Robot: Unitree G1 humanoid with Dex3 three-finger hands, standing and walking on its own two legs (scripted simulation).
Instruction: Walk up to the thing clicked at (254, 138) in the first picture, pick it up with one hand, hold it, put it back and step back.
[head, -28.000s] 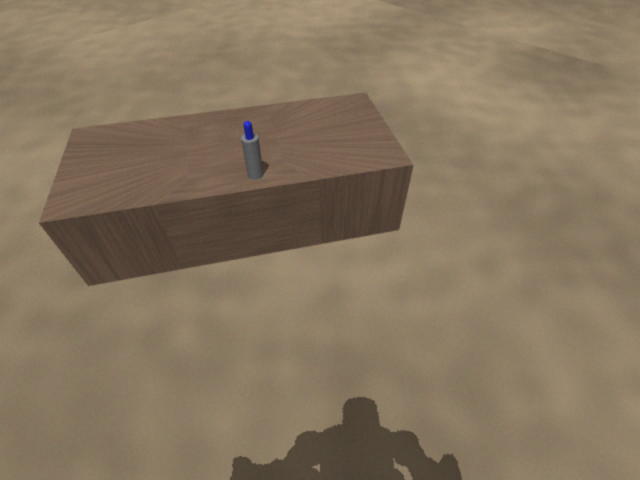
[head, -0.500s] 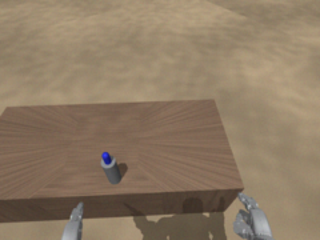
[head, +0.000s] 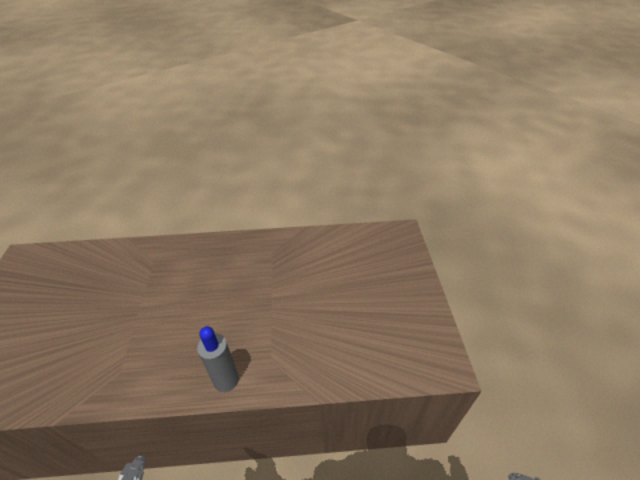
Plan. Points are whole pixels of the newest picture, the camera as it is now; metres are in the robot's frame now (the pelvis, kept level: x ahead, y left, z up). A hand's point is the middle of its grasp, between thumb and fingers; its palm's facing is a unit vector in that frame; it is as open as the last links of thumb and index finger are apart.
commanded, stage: home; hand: left
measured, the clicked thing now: (216, 357) +0.44 +0.24 -0.28
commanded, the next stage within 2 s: stand in 1.44 s
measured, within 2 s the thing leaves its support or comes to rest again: neither
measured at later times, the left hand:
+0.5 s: hand out of the picture +0.04 +0.28 -0.13, palm faces -0.04 -0.93 -0.36, open 17.7 cm
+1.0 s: hand out of the picture +0.00 +0.28 -0.13, palm faces -0.06 -0.93 -0.36, open 17.6 cm
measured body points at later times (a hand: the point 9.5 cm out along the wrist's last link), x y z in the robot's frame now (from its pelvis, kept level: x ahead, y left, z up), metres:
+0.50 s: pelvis -0.02 +0.03 +0.03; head -0.03 +0.03 +0.48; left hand +0.04 +0.33 -0.10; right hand +0.05 -0.26 -0.11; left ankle +0.02 +0.14 -0.72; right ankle -0.02 -0.12 -0.72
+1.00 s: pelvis -0.03 +0.03 +0.03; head -0.03 +0.03 +0.48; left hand +0.01 +0.33 -0.11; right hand +0.03 -0.27 -0.11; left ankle +0.02 +0.14 -0.72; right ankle -0.02 -0.12 -0.72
